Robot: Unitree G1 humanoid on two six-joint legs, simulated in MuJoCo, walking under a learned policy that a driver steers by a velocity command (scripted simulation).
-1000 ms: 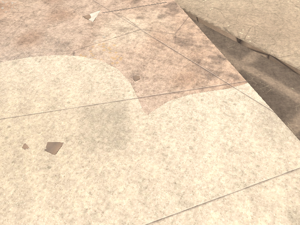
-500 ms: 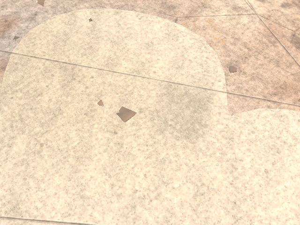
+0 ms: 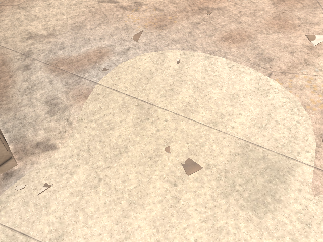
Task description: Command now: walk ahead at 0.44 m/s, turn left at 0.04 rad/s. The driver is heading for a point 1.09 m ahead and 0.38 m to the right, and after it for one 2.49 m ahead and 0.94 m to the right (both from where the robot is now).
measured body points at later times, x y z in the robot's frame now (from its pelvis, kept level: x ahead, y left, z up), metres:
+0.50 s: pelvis +0.23 +0.01 +0.00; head +0.24 +0.02 +0.45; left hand +0.41 +0.25 -0.12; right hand +0.24 -0.28 -0.10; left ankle +0.18 +0.14 -0.74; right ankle +0.17 -0.10 -0.65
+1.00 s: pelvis +0.59 -0.21 -0.02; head +0.61 -0.22 +0.43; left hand +0.79 -0.01 -0.15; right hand +0.56 -0.50 -0.10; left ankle +0.79 -0.15 -0.67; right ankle +0.52 -0.18 -0.74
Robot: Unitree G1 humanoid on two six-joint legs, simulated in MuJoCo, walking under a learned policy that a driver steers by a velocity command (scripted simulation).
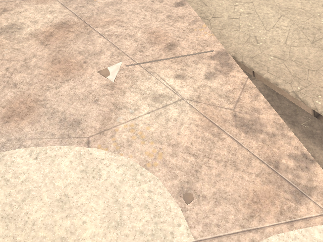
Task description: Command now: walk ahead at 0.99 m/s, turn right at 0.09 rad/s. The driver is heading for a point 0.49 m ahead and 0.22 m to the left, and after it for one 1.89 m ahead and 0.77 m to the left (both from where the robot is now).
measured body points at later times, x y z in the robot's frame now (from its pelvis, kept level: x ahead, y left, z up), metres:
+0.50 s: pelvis +0.49 +0.10 +0.01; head +0.52 +0.11 +0.46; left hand +0.68 +0.36 -0.04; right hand +0.50 -0.19 -0.11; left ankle +0.38 +0.12 -0.73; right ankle +0.73 -0.04 -0.66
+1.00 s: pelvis +0.94 +0.26 -0.01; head +0.96 +0.29 +0.44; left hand +0.68 +0.40 -0.13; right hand +1.30 +0.31 -0.04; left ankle +1.02 +0.45 -0.68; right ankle +0.86 +0.04 -0.73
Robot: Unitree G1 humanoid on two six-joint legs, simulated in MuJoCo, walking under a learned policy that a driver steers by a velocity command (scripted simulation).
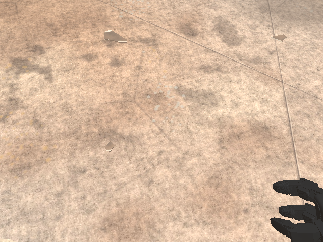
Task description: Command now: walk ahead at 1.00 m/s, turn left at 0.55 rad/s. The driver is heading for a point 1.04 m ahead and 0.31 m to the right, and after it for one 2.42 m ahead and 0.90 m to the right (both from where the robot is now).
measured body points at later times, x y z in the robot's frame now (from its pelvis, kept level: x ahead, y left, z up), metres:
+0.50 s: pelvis +0.49 -0.02 -0.01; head +0.52 -0.02 +0.44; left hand +0.69 +0.21 -0.11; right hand +0.43 -0.28 -0.14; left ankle +0.23 +0.06 -0.69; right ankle +0.67 -0.08 -0.70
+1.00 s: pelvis +0.94 -0.09 +0.00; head +0.99 -0.12 +0.44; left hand +1.14 +0.16 -0.12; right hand +1.01 -0.41 -0.07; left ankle +1.12 -0.05 -0.72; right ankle +0.72 -0.08 -0.62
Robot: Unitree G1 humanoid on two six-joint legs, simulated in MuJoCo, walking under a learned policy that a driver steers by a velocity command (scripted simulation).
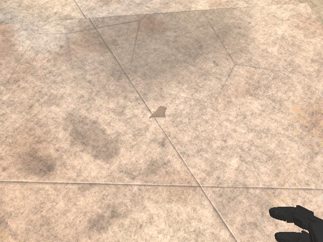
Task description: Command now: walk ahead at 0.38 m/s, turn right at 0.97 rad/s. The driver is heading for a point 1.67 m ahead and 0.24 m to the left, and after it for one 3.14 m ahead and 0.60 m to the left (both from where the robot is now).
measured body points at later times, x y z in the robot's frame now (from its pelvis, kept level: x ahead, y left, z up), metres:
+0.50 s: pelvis +0.15 +0.00 +0.02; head +0.17 -0.03 +0.47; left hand +0.40 +0.16 -0.07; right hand +0.15 -0.27 -0.12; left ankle +0.12 +0.14 -0.66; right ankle +0.20 -0.11 -0.72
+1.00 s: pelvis +0.16 +0.04 +0.03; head +0.17 +0.07 +0.48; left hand +0.24 +0.34 -0.09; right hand +0.31 -0.24 -0.05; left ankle +0.13 +0.10 -0.71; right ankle +0.21 -0.12 -0.65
